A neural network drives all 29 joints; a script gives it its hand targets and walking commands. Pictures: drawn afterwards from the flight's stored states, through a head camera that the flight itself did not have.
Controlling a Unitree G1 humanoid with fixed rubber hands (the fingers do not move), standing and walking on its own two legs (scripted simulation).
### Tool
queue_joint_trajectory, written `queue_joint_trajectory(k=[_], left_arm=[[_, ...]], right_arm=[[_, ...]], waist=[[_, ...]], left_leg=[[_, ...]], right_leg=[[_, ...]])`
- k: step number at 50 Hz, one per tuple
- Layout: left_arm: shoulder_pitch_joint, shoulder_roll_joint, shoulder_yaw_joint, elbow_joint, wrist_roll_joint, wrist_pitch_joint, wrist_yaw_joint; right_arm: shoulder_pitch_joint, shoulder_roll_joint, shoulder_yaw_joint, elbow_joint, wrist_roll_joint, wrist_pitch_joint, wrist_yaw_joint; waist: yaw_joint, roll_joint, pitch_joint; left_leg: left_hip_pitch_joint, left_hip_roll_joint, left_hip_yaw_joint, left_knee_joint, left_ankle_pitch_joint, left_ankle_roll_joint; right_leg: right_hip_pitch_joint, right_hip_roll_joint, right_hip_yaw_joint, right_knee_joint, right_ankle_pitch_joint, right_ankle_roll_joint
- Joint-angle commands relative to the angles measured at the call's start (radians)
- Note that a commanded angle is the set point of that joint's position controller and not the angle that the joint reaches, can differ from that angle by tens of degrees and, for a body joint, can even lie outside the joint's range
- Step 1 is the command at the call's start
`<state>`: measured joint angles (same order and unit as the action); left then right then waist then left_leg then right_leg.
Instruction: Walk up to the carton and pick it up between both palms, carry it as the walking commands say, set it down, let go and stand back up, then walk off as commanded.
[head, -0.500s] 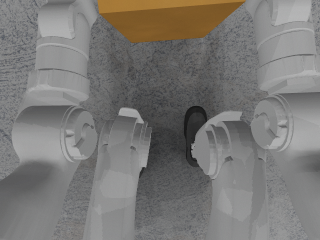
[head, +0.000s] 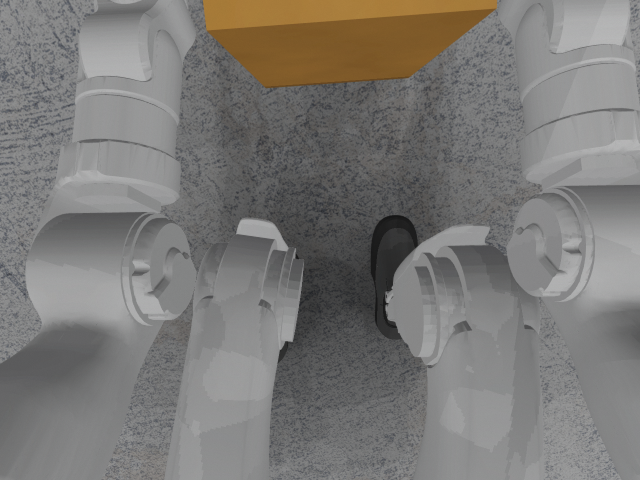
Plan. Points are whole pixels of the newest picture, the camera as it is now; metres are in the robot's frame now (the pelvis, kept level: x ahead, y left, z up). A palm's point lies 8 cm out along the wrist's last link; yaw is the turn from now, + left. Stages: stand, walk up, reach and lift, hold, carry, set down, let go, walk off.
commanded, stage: set down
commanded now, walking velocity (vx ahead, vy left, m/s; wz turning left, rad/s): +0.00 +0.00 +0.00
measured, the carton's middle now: out of the picture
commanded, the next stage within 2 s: none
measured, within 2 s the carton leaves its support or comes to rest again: neither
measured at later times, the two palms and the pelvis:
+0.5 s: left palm out of the picture +0.56 +0.14 -0.15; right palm out of the picture +0.57 -0.16 -0.15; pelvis +0.00 +0.00 -0.01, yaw +1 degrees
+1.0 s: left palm out of the picture +0.56 +0.15 -0.15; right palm out of the picture +0.57 -0.16 -0.15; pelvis +0.00 +0.00 -0.02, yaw +1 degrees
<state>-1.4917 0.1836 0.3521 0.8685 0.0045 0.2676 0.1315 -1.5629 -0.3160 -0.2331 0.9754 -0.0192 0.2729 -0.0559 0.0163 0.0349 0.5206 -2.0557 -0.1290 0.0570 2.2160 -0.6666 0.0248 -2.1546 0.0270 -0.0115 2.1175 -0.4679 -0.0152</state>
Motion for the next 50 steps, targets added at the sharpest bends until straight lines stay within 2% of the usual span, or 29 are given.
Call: queue_joint_trajectory(k=[1,3,5,7,8,11,13,14,15,16,17,20,21,23,25,26,32,34,35,37,38,39,40,41,42,44,48,49,50], left_arm=[[-0.674,-0.962,-0.386,-0.076,-0.099,-0.009,-0.291],[-0.666,-0.949,-0.356,-0.064,-0.084,-0.007,-0.297],[-0.638,-0.958,-0.346,-0.053,-0.065,-0.003,-0.303],[-0.647,-0.950,-0.348,-0.049,-0.061,0.001,-0.305],[-0.638,-0.948,-0.336,-0.046,-0.057,0.004,-0.311],[-0.615,-0.919,-0.303,-0.025,-0.030,0.005,-0.313],[-0.574,-0.947,-0.291,0.012,-0.015,0.015,-0.323],[-0.571,-0.914,-0.274,0.009,-0.002,0.014,-0.325],[-0.564,-0.906,-0.272,0.007,0.000,0.014,-0.326],[-0.548,-0.920,-0.276,0.030,0.009,0.017,-0.329],[-0.567,-0.908,-0.268,0.004,-0.002,0.012,-0.329],[-0.524,-0.927,-0.260,0.035,0.019,0.023,-0.338],[-0.532,-0.907,-0.254,0.028,0.027,0.021,-0.340],[-0.529,-0.879,-0.243,0.040,0.027,0.022,-0.339],[-0.529,-0.876,-0.251,0.039,0.031,0.020,-0.339],[-0.540,-0.870,-0.239,0.045,0.028,0.023,-0.338],[-0.489,-0.853,-0.212,0.068,0.043,0.033,-0.342],[-0.501,-0.835,-0.207,0.087,0.053,0.039,-0.342],[-0.521,-0.827,-0.224,0.056,0.047,0.030,-0.337],[-0.515,-0.831,-0.209,0.061,0.047,0.035,-0.342],[-0.485,-0.828,-0.189,0.079,0.061,0.037,-0.342],[-0.518,-0.812,-0.205,0.069,0.054,0.038,-0.344],[-0.489,-0.820,-0.197,0.073,0.057,0.039,-0.345],[-0.492,-0.826,-0.194,0.078,0.067,0.038,-0.343],[-0.474,-0.822,-0.182,0.104,0.076,0.040,-0.343],[-0.489,-0.789,-0.177,0.086,0.069,0.039,-0.341],[-0.473,-0.787,-0.170,0.091,0.072,0.030,-0.332],[-0.450,-0.782,-0.156,0.084,0.084,0.030,-0.332],[-0.445,-0.756,-0.155,0.102,0.084,0.031,-0.327]], right_arm=[[-0.573,0.983,0.289,-0.082,0.106,-0.023,0.262],[-0.590,0.974,0.285,-0.090,0.095,-0.020,0.266],[-0.585,0.961,0.277,-0.092,0.103,-0.022,0.266],[-0.550,0.946,0.249,-0.048,0.079,-0.016,0.272],[-0.551,0.943,0.252,-0.040,0.076,-0.012,0.271],[-0.542,0.943,0.243,-0.050,0.066,-0.012,0.276],[-0.530,0.935,0.227,-0.019,0.050,-0.010,0.274],[-0.508,0.919,0.216,-0.004,0.042,-0.007,0.277],[-0.502,0.926,0.219,-0.007,0.040,-0.005,0.272],[-0.496,0.915,0.210,0.007,0.036,-0.008,0.275],[-0.513,0.923,0.229,-0.009,0.041,-0.008,0.275],[-0.485,0.917,0.199,0.009,0.025,-0.007,0.279],[-0.473,0.909,0.208,0.003,0.025,-0.007,0.277],[-0.462,0.901,0.200,0.037,0.015,0.004,0.278],[-0.472,0.889,0.196,0.026,0.020,-0.004,0.279],[-0.464,0.886,0.188,0.039,0.008,0.002,0.279],[-0.467,0.834,0.189,0.024,0.008,0.004,0.285],[-0.461,0.801,0.165,0.054,-0.001,0.007,0.283],[-0.446,0.832,0.176,0.059,0.009,0.006,0.285],[-0.466,0.816,0.177,0.043,0.006,0.004,0.285],[-0.458,0.824,0.171,0.046,0.001,0.006,0.286],[-0.444,0.799,0.154,0.063,-0.002,0.006,0.285],[-0.451,0.803,0.154,0.058,-0.005,0.009,0.285],[-0.450,0.812,0.160,0.061,-0.004,0.003,0.285],[-0.462,0.791,0.149,0.052,-0.003,0.000,0.284],[-0.430,0.790,0.143,0.064,-0.017,0.007,0.282],[-0.423,0.757,0.132,0.064,-0.033,-0.003,0.277],[-0.428,0.778,0.148,0.053,-0.022,-0.001,0.277],[-0.418,0.764,0.136,0.059,-0.023,-0.004,0.273]], waist=[[0.006,-0.044,-1.382],[0.011,-0.065,-1.332],[0.024,-0.026,-1.296],[-0.020,-0.039,-1.245],[0.007,-0.035,-1.238],[0.006,-0.067,-1.187],[0.004,-0.048,-1.140],[0.021,-0.042,-1.122],[0.011,-0.058,-1.122],[0.007,-0.035,-1.098],[0.018,-0.065,-1.110],[-0.007,-0.052,-1.041],[0.016,-0.028,-1.050],[0.008,-0.072,-1.021],[0.010,-0.035,-0.989],[-0.009,-0.045,-0.996],[0.006,-0.044,-0.935],[-0.015,-0.026,-0.924],[0.007,-0.021,-0.930],[-0.004,-0.042,-0.921],[0.013,-0.033,-0.913],[-0.017,-0.016,-0.910],[-0.020,-0.035,-0.915],[0.003,-0.024,-0.895],[0.004,-0.004,-0.886],[-0.010,-0.036,-0.910],[-0.017,-0.022,-0.902],[0.015,-0.049,-0.900],[0.017,-0.029,-0.904]], left_leg=[[0.313,-0.022,-0.052,-0.264,0.244,-0.019],[0.285,-0.020,-0.048,-0.266,0.207,-0.015],[0.263,-0.024,-0.052,-0.266,0.206,-0.010],[0.252,-0.020,-0.059,-0.264,0.188,-0.012],[0.234,-0.022,-0.045,-0.258,0.175,-0.013],[0.198,-0.020,-0.049,-0.257,0.156,-0.006],[0.152,-0.025,-0.047,-0.261,0.137,-0.008],[0.155,-0.025,-0.044,-0.268,0.136,-0.010],[0.149,-0.022,-0.047,-0.264,0.112,-0.006],[0.132,-0.018,-0.043,-0.260,0.115,-0.009],[0.119,-0.021,-0.037,-0.254,0.100,-0.009],[0.114,-0.022,-0.051,-0.262,0.105,-0.005],[0.104,-0.019,-0.037,-0.249,0.090,-0.008],[0.111,-0.018,-0.046,-0.253,0.082,-0.007],[0.093,-0.017,-0.041,-0.249,0.067,-0.009],[0.092,-0.013,-0.040,-0.251,0.050,-0.010],[0.084,-0.023,-0.049,-0.253,0.031,-0.005],[0.101,-0.015,-0.040,-0.239,0.026,-0.013],[0.107,-0.014,-0.041,-0.256,0.021,-0.014],[0.095,-0.013,-0.048,-0.240,0.017,-0.007],[0.086,-0.020,-0.039,-0.243,0.020,-0.009],[0.098,-0.009,-0.044,-0.240,0.004,-0.011],[0.106,-0.014,-0.053,-0.246,0.014,-0.008],[0.091,-0.012,-0.044,-0.245,0.015,-0.013],[0.103,-0.015,-0.041,-0.242,0.024,-0.012],[0.113,-0.009,-0.043,-0.232,0.012,-0.011],[0.124,-0.013,-0.046,-0.236,0.037,-0.017],[0.112,-0.017,-0.046,-0.239,0.041,-0.012],[0.113,-0.012,-0.041,-0.233,0.027,-0.015]], right_leg=[[0.687,0.075,-0.008,-0.059,0.177,-0.029],[0.668,0.072,-0.013,-0.063,0.139,-0.025],[0.648,0.070,-0.003,-0.058,0.145,-0.026],[0.616,0.067,-0.009,-0.058,0.130,-0.026],[0.620,0.067,0.006,-0.071,0.109,-0.027],[0.590,0.066,-0.001,-0.066,0.104,-0.023],[0.571,0.069,-0.002,-0.069,0.082,-0.023],[0.573,0.066,-0.002,-0.069,0.085,-0.023],[0.585,0.066,0.004,-0.073,0.073,-0.023],[0.567,0.068,0.009,-0.072,0.068,-0.027],[0.592,0.062,0.016,-0.078,0.060,-0.024],[0.532,0.070,0.000,-0.066,0.053,-0.028],[0.548,0.065,0.020,-0.075,0.044,-0.029],[0.540,0.065,0.009,-0.075,0.026,-0.024],[0.527,0.067,0.015,-0.070,0.015,-0.029],[0.535,0.064,0.017,-0.077,0.007,-0.031],[0.510,0.060,0.006,-0.069,-0.025,-0.029],[0.501,0.058,0.011,-0.075,-0.042,-0.030],[0.507,0.057,0.009,-0.071,-0.034,-0.030],[0.502,0.057,0.009,-0.071,-0.054,-0.032],[0.510,0.058,0.012,-0.074,-0.049,-0.030],[0.503,0.055,0.009,-0.069,-0.053,-0.035],[0.506,0.054,0.000,-0.066,-0.047,-0.029],[0.498,0.054,0.008,-0.067,-0.051,-0.033],[0.484,0.057,0.005,-0.066,-0.053,-0.030],[0.499,0.054,0.006,-0.070,-0.066,-0.029],[0.502,0.056,0.003,-0.069,-0.047,-0.030],[0.514,0.059,0.004,-0.074,-0.042,-0.024],[0.524,0.054,0.012,-0.073,-0.052,-0.028]])
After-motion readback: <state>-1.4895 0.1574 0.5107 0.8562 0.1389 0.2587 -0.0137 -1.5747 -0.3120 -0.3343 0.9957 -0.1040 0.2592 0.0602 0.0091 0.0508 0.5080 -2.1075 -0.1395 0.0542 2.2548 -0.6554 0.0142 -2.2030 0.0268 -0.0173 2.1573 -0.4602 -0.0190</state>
